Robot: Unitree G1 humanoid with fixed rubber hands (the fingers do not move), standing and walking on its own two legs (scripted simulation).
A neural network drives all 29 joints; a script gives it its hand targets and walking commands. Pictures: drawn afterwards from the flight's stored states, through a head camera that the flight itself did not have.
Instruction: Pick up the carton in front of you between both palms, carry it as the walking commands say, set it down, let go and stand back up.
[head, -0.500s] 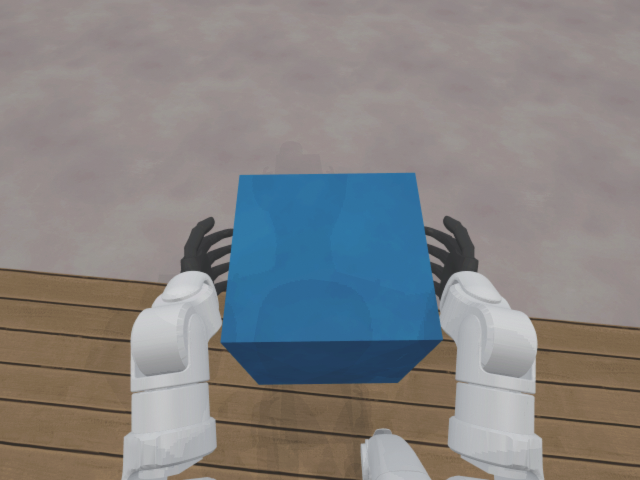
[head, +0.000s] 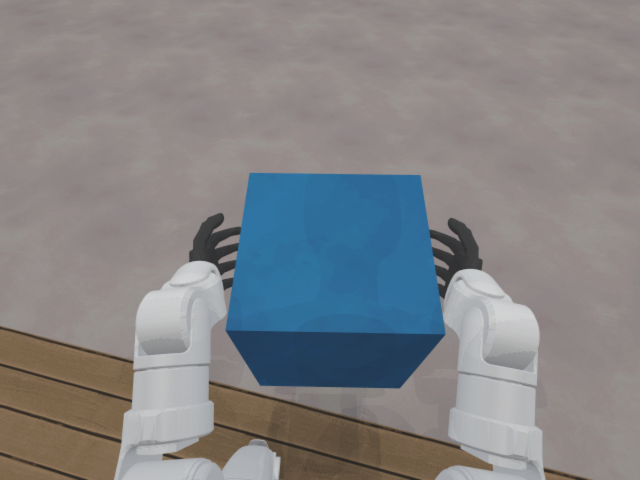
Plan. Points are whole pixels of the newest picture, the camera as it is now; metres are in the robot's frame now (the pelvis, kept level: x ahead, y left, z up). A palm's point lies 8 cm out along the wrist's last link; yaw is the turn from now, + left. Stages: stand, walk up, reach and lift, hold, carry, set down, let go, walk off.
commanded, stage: carry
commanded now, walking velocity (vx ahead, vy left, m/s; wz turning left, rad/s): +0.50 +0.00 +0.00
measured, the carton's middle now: (332, 291) +0.36 +0.01 +0.02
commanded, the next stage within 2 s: none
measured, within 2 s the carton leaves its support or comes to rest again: neither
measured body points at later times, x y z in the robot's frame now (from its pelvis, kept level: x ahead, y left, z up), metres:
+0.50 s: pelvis +0.31 +0.03 -0.02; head +0.35 +0.04 +0.42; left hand +0.66 +0.15 +0.04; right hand +0.63 -0.16 +0.05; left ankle +0.25 +0.10 -0.76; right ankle +0.39 -0.11 -0.72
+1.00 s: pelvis +0.60 -0.01 -0.04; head +0.62 -0.03 +0.41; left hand +0.94 +0.14 +0.07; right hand +0.94 -0.16 +0.06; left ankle +0.72 +0.13 -0.71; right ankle +0.52 -0.06 -0.78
